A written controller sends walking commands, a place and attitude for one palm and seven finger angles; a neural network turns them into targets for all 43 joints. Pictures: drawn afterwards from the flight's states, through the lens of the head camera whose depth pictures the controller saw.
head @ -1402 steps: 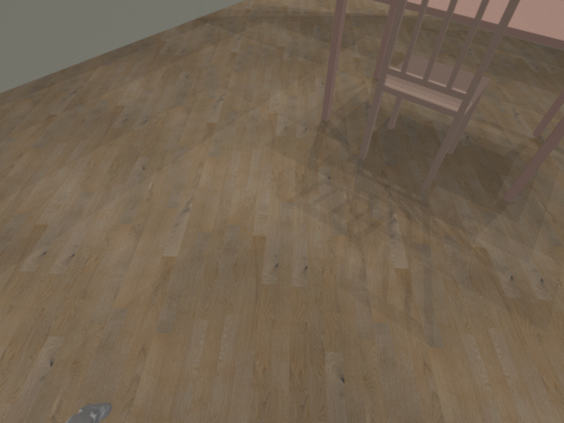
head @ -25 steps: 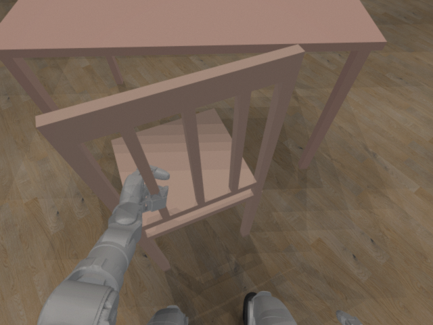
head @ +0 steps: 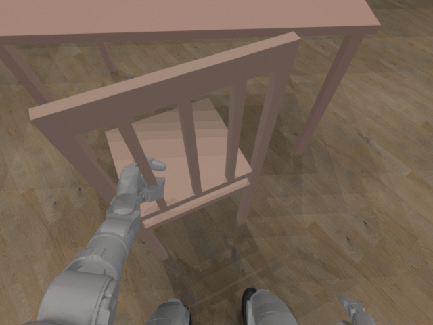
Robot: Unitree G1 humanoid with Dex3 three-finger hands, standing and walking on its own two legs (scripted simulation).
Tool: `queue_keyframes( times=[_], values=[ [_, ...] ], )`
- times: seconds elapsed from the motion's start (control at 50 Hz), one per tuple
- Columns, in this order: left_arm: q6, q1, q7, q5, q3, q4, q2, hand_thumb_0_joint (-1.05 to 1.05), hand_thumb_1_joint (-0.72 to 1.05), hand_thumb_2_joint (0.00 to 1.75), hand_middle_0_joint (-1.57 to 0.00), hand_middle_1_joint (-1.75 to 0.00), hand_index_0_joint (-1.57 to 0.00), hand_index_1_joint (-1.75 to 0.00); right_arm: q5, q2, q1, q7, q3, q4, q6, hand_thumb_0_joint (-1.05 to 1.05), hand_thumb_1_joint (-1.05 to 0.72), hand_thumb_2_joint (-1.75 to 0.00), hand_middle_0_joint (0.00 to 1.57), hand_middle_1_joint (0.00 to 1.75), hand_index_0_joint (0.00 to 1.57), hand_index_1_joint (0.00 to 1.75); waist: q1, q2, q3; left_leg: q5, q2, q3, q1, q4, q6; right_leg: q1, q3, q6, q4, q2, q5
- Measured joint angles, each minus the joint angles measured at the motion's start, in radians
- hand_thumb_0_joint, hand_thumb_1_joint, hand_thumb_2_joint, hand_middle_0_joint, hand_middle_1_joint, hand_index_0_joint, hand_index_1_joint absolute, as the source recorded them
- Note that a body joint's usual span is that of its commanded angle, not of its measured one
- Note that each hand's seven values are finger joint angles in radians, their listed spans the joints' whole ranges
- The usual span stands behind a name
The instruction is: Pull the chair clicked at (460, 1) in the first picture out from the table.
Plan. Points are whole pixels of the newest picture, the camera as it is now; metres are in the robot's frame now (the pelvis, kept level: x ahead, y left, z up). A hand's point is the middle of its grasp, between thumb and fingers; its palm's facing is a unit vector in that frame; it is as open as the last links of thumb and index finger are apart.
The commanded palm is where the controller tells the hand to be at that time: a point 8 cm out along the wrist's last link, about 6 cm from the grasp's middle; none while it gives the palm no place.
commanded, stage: step backward, pulling the chair out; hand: left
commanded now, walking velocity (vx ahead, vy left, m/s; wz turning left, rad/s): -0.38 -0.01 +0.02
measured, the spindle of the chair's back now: (192, 156) +0.45 +0.05 -0.03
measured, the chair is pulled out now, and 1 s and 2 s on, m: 0.27 0.38 0.44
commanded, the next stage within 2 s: none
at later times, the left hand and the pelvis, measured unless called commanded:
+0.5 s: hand (154, 213) +0.32 +0.12 -0.06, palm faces +0.00 -0.98 -0.20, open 5.4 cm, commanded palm +0.33 +0.17 -0.05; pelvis -0.05 +0.00 +0.00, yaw -1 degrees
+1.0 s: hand (150, 237) +0.28 +0.13 -0.06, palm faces +0.03 -0.98 -0.21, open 5.4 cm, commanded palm +0.29 +0.17 -0.05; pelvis -0.09 -0.02 +0.00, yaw -1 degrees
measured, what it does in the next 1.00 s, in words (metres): steps on the spot: left foot, then right foot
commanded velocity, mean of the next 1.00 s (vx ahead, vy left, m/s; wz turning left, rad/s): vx -0.38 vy -0.04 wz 0.03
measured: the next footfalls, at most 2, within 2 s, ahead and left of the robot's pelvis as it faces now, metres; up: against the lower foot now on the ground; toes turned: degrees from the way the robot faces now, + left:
left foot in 0.80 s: -0.05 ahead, +0.11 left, +0.00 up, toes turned -2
right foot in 0.96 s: -0.02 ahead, -0.16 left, +0.00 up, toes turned -6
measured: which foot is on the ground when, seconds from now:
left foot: down 0.00-0.68, up 0.70-0.78, down 0.80-1.00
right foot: down 0.00-0.88, up 0.90-0.94, down 0.96-1.00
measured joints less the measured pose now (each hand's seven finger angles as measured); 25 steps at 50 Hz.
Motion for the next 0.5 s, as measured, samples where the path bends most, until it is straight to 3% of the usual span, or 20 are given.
queue_keyframes(
  times=[0.06,0.12,0.22,0.3,0.38,0.42,0.46,0.5],
  values=[
    [0.007,0.019,0.003,0.003,-0.012,-0.018,-0.005,0.03,0.65,0.74,-0.21,-1.20,-0.50,-1.45,-0.003,-0.014,0.011,-0.005,-0.003,-0.008,0.008,0.01,-0.90,-0.90,0.20,0.30,0.20,0.30,0.004,-0.015,-0.008,0.068,-0.010,0.018,0.012,-0.036,0.012,-0.003,0.015,0.011,-0.007,-0.011,0.009],
    [0.008,0.043,-0.001,0.004,-0.029,-0.043,-0.010,0.03,0.66,0.73,-0.20,-1.21,-0.50,-1.45,-0.010,-0.011,0.040,-0.006,-0.007,-0.031,0.013,0.01,-0.90,-0.90,0.20,0.30,0.20,0.30,0.024,-0.014,-0.015,0.060,0.000,0.026,0.014,-0.048,0.016,-0.011,0.020,0.004,0.036,-0.004,-0.090],
    [-0.011,0.048,-0.014,0.009,-0.033,-0.039,0.000,0.03,0.65,0.74,-0.21,-1.21,-0.50,-1.45,-0.017,0.022,0.053,0.011,0.001,-0.013,-0.001,0.01,-0.90,-0.90,0.20,0.30,0.20,0.30,0.058,-0.002,-0.008,0.061,0.033,0.010,0.005,-0.032,-0.005,0.051,0.015,0.003,0.009,0.029,-0.050],
    [-0.025,0.040,-0.013,0.000,-0.007,-0.015,0.014,0.03,0.64,0.76,-0.22,-1.20,-0.50,-1.45,-0.008,0.034,0.030,0.011,0.005,0.002,-0.013,0.01,-0.90,-0.90,0.20,0.30,0.20,0.30,0.047,0.010,-0.003,0.079,0.045,-0.003,-0.013,-0.033,-0.021,0.032,0.003,-0.016,0.017,0.042,-0.042],
    [-0.030,0.040,-0.002,-0.006,0.014,0.012,0.007,0.03,0.65,0.76,-0.23,-1.19,-0.50,-1.45,0.001,0.008,0.014,0.002,0.001,0.021,-0.021,0.01,-0.90,-0.90,0.21,0.30,0.20,0.30,0.017,0.012,-0.015,-0.052,0.007,-0.018,-0.018,0.034,-0.002,0.016,0.003,-0.016,0.025,0.023,-0.035],
    [-0.025,0.037,0.001,-0.002,0.013,0.019,-0.003,0.03,0.65,0.75,-0.22,-1.19,-0.50,-1.45,-0.001,-0.013,0.017,-0.004,0.001,0.029,-0.022,0.01,-0.90,-0.90,0.20,0.30,0.20,0.30,0.007,0.011,-0.025,-0.026,-0.008,-0.020,0.012,0.002,0.004,0.011,0.000,-0.008,0.019,0.011,-0.026],
    [-0.016,0.031,0.001,0.001,0.001,0.018,-0.005,0.03,0.66,0.74,-0.20,-1.19,-0.50,-1.45,-0.001,-0.021,0.022,-0.008,0.000,0.032,-0.019,0.01,-0.90,-0.90,0.20,0.30,0.20,0.30,0.012,-0.007,-0.022,0.070,-0.017,-0.009,0.025,-0.038,0.008,0.014,0.007,0.001,0.009,-0.001,-0.014],
    [-0.008,0.035,-0.003,0.001,-0.014,0.006,0.000,0.03,0.66,0.73,-0.19,-1.20,-0.50,-1.45,-0.005,-0.020,0.035,-0.009,-0.003,0.017,-0.013,0.01,-0.90,-0.90,0.20,0.30,0.20,0.30,0.030,-0.023,-0.023,0.069,-0.016,0.007,0.032,-0.055,0.011,0.005,0.018,0.004,0.013,-0.002,-0.037]
  ],
)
